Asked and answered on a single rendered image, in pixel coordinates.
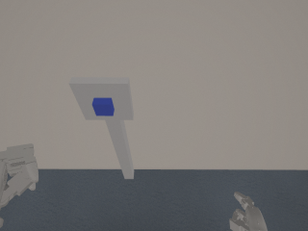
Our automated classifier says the panel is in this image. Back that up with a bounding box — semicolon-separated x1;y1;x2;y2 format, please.
69;77;135;179

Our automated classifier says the button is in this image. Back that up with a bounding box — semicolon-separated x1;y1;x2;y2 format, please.
91;97;115;116

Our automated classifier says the robot left hand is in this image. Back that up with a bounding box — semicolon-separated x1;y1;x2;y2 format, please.
0;143;39;211

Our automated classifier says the robot right hand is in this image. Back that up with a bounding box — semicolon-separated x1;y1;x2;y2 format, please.
229;192;268;231

